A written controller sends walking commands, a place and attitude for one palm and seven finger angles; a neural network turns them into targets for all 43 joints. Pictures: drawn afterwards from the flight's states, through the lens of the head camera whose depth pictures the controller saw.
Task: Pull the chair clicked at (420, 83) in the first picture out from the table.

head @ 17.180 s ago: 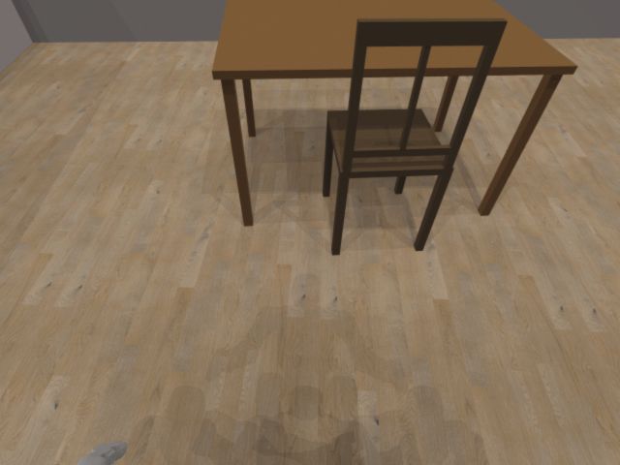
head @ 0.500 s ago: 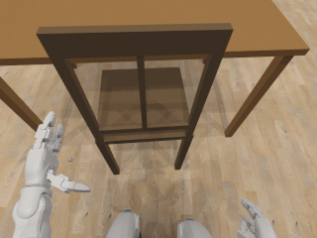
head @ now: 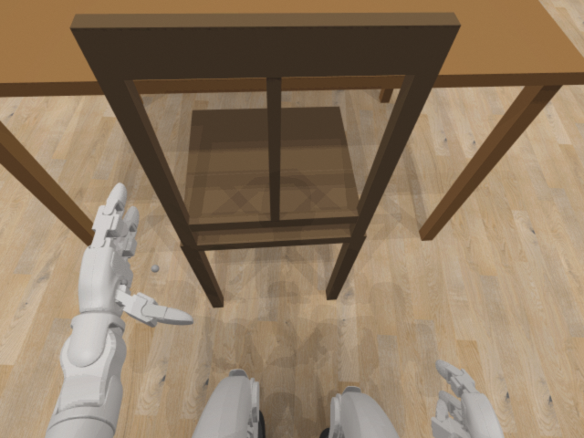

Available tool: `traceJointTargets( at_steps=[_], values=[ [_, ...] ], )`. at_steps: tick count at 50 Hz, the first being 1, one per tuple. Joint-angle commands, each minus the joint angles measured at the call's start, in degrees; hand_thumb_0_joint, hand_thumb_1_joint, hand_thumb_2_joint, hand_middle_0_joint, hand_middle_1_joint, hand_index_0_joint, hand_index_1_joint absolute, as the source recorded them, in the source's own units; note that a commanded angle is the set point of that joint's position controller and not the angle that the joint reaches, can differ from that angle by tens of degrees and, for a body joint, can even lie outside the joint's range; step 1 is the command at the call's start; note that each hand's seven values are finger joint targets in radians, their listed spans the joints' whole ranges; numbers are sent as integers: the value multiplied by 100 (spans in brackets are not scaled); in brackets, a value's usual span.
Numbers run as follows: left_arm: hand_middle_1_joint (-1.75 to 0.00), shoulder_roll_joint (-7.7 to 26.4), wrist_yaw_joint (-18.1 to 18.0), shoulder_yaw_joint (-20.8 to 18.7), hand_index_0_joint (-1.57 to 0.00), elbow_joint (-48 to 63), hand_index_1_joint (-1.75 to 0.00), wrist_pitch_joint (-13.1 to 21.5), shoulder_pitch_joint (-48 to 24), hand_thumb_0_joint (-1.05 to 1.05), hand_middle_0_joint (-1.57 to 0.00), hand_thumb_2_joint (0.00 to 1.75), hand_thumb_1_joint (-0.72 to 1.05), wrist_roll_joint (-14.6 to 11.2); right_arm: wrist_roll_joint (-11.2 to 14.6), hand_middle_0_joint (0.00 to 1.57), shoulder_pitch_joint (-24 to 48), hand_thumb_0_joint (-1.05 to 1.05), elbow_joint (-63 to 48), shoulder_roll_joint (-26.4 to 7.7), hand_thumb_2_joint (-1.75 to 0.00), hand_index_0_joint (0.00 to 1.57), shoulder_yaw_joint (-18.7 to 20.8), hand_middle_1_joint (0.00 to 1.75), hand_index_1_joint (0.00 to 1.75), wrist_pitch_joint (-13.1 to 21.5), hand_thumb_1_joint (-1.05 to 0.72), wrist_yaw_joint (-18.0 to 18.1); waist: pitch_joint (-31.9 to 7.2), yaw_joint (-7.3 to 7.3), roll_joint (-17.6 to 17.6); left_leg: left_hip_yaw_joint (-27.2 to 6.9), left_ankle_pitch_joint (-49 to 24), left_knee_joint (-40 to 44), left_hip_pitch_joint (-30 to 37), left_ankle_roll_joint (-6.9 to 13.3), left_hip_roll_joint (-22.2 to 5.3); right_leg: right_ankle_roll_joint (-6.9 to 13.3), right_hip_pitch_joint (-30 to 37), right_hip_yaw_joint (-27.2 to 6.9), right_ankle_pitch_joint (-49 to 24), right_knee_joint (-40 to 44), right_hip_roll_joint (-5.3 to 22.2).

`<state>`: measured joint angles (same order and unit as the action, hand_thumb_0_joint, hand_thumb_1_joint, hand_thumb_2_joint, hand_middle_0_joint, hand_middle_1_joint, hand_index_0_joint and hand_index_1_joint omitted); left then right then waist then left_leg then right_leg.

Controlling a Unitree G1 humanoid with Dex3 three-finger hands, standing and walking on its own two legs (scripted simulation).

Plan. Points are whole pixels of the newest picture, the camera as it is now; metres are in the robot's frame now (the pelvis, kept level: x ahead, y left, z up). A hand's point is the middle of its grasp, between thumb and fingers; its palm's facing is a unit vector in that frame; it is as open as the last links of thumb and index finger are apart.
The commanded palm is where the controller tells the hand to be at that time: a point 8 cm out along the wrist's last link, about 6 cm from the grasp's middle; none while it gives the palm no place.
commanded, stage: aim the fingers beside a spindle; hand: left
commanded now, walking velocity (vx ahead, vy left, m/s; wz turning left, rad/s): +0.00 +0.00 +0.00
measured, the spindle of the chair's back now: (274, 162) +0.50 +0.05 +0.03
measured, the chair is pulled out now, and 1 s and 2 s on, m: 0.00 0.00 0.00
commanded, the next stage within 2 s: none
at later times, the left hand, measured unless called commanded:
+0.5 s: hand (161, 254) +0.35 +0.19 +0.01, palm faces +0.11 -0.99 -0.06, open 16.9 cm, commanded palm +0.32 +0.24 +0.01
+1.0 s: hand (172, 267) +0.33 +0.18 +0.01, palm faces +0.07 -1.00 -0.03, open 16.9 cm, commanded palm +0.31 +0.24 +0.02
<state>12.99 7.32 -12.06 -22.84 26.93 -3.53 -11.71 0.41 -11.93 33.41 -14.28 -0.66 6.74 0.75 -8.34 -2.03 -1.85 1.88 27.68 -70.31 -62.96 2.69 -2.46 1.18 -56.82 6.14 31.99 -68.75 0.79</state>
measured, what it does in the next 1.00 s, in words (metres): stands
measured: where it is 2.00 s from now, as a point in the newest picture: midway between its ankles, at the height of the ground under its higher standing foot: outside the picture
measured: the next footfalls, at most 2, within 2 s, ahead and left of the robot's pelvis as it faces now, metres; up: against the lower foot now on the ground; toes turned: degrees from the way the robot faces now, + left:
none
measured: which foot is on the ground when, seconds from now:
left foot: down 0.00-1.00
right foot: down 0.00-1.00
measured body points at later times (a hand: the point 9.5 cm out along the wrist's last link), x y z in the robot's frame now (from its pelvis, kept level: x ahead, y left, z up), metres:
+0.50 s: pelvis +0.01 -0.01 +0.00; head +0.12 +0.00 +0.43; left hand +0.34 +0.25 +0.02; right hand +0.14 -0.26 -0.11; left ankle +0.05 +0.09 -0.63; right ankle +0.01 -0.11 -0.63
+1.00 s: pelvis +0.00 -0.01 -0.01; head +0.12 +0.00 +0.43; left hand +0.32 +0.23 +0.01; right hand +0.16 -0.27 -0.11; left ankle +0.05 +0.09 -0.63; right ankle +0.01 -0.11 -0.63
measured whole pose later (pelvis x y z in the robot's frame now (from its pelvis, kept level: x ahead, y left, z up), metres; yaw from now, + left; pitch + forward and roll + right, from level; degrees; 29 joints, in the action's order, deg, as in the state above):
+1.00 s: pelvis +0.00 -0.01 -0.01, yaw +0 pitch +22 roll -3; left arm 12.6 8.9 -11.8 -22.7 28.5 -4.0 -11.9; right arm 0.6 -11.5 33.9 -14.9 0.2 5.6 0.8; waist -8.2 -2.2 -1.9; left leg 1.0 28.7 -72.5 -65.4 1.7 -2.9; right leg 2.2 -59.2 6.7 33.3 -71.0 0.2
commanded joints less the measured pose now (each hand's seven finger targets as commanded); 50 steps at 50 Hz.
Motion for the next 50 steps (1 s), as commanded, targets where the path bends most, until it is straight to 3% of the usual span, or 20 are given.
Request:
traceJointTargets(
  at_steps=[1, 6, 11, 15, 18, 21, 24, 25, 27, 28, 30, 32, 34, 35, 38, 40, 42, 44, 47, 50],
  values=[
    [-8, 838, -93, -175, -6, 1316, -8, 621, -1434, 0, -6, 30, -50, 45, -40, 20, -85, 0, -601, -894, -90, 20, 386, 30, 30, 200, -90, 78, -2037, -109, -256, -665, -1139, 897, 2093, -171, 64, 51, 169, -273, -988, 831, -167],
    [-8, 800, -33, -157, -6, 614, -8, 502, -1701, 0, -6, 30, -50, 110, -25, 20, -137, 0, -501, -947, -90, 20, 393, 30, 30, 115, -90, 89, -1886, -163, -154, -635, -832, 809, 1787, -158, 90, 55, -8, -287, -819, 804, -168],
    [-8, 1226, -34, -619, -6, 677, -8, 418, -1528, 0, -6, 30, -50, 58, -5, 20, -151, 0, -632, -950, -90, 20, 396, 30, 30, 7, -90, 68, -2355, 80, -292, -561, -1286, 769, 1855, -173, 109, 82, 384, -343, -1232, 722, -170],
    [-8, 1206, -167, -610, -6, 1398, -8, 532, -1323, 0, -6, 30, -50, 7, -22, 20, -173, 0, -704, -880, -90, 20, 412, 30, 30, -6, -90, 15, -2809, 132, -510, -569, -1965, 789, 2425, -211, 65, 63, 567, -322, -1730, 705, -171],
    [-8, 962, -174, -393, -6, 1246, -8, 491, -1125, 0, -6, 30, -50, -13, -11, 20, -199, 0, -651, -875, -90, 20, 408, 30, 30, -24, -90, -3, -2451, -24, -222, -554, -1865, 783, 2157, -173, 63, 21, 598, -312, -1760, 760, -177],
    [-8, 790, -64, -239, -6, 579, -8, 387, -1209, 0, -6, 30, -50, 15, 33, 20, -235, 0, -544, -913, -90, 20, 398, 30, 30, -52, -90, 22, -1756, -202, 108, -540, -1289, 758, 1621, -129, 77, 20, 337, -312, -1391, 829, -196],
    [-8, 712, 76, -186, -6, 331, -8, 364, -1303, 0, -6, 30, -50, -10, 50, 20, -218, 0, -530, -950, -90, 20, 419, 30, 30, -61, -90, 38, -1674, -213, 194, -492, -999, 706, 1422, -114, 115, 17, 279, -355, -1194, 869, -172],
    [-8, 778, 101, -223, -6, 339, -8, 387, -1434, 0, -6, 30, -50, -21, 53, 20, -214, 0, -540, -954, -90, 20, 419, 30, 30, -59, -90, 44, -1721, -192, 180, -482, -927, 686, 1366, -109, 126, 22, 323, -388, -1133, 880, -167],
    [-8, 889, 99, -258, -6, 819, -8, 530, -1664, 0, -6, 30, -50, -23, 27, 20, -188, 0, -570, -918, -90, 20, 431, 30, 30, -12, -90, 60, -2112, -121, -243, -475, -1221, 649, 1709, -115, 131, 46, 377, -414, -1331, 814, -145],
    [-8, 1193, 59, -574, -6, 968, -8, 588, -1565, 0, -6, 30, -50, -42, 17, 20, -222, 0, -580, -922, -90, 20, 439, 30, 30, -8, -90, 65, -2321, -24, -237, -480, -1389, 655, 1816, -126, 118, 52, 523, -428, -1461, 794, -153],
    [-8, 1406, -17, -747, -6, 1431, -8, 735, -1488, 0, -6, 30, -50, -30, -12, 20, -209, 0, -611, -883, -90, 20, 437, 30, 30, 24, -90, 58, -2700, 94, -524, -484, -1838, 661, 2174, -154, 109, 68, 688, -437, -1802, 722, -164],
    [-8, 1459, -87, -791, -6, 1601, -8, 761, -1356, 0, -6, 30, -50, -35, -38, 20, -211, 0, -611, -851, -90, 20, 416, 30, 30, 13, -90, 37, -2838, 87, -548, -483, -2075, 636, 2239, -147, 111, 44, 826, -453, -2054, 701, -169],
    [-8, 1289, -80, -743, -6, 1370, -8, 677, -978, 0, -6, 30, -50, -61, -24, 20, -152, 0, -612, -807, -90, 20, 392, 30, 30, -12, -90, 13, -2530, 79, -431, -431, -1971, 684, 2038, -141, 124, 31, 895, -442, -2073, 750, -179],
    [-8, 1336, -62, -848, -6, 1141, -8, 600, -824, 0, -6, 30, -50, -81, -11, 20, -173, 0, -593, -834, -90, 20, 397, 30, 30, -37, -90, 10, -2382, 61, -160, -421, -1831, 691, 1835, -132, 117, 21, 944, -442, -2020, 776, -192],
    [-8, 801, 182, -345, -6, 385, -8, 320, -841, 0, -6, 30, -50, -108, 48, 20, -146, 0, -569, -887, -90, 20, 378, 30, 30, -75, -90, 12, -1700, -150, -12, -406, -1276, 682, 1392, -120, 139, 4, 546, -406, -1608, 860, -187],
    [-8, 686, 348, -223, -6, 177, -8, 243, -998, 0, -6, 30, -50, -158, 87, 20, -160, 0, -560, -936, -90, 20, 396, 30, 30, -63, -90, 34, -1544, -203, 154, -412, -959, 647, 1206, -105, 151, 7, 445, -430, -1306, 929, -182],
    [-8, 641, 451, -118, -6, 473, -8, 318, -1183, 0, -6, 30, -50, -236, 97, 20, -141, 0, -621, -932, -90, 20, 419, 30, 30, 4, -90, 62, -1774, -181, 118, -433, -1003, 605, 1334, -79, 154, 16, 488, -464, -1293, 936, -155],
    [-8, 783, 425, -139, -6, 1059, -8, 499, -1354, 0, -6, 30, -50, -213, 73, 20, -133, 0, -661, -914, -90, 20, 443, 30, 30, 65, -90, 82, -2184, -120, -205, -456, -1295, 592, 1706, -83, 136, 33, 489, -452, -1455, 856, -149],
    [-8, 1276, 132, -495, -6, 1811, -8, 762, -1531, 0, -6, 30, -50, -127, -9, 20, -188, 0, -616, -891, -90, 20, 437, 30, 30, 122, -90, 83, -2661, -8, -516, -552, -1701, 635, 2199, -125, 104, 52, 528, -420, -1591, 752, -168],
    [-8, 1337, -146, -671, -6, 1570, -8, 790, -1342, 0, -6, 30, -50, -2, -38, 20, -131, 0, -560, -828, -90, 20, 394, 30, 30, 89, -90, 62, -2379, 4, -358, -513, -1598, 662, 1957, -129, 120, 40, 569, -422, -1557, 737, -184]
  ],
)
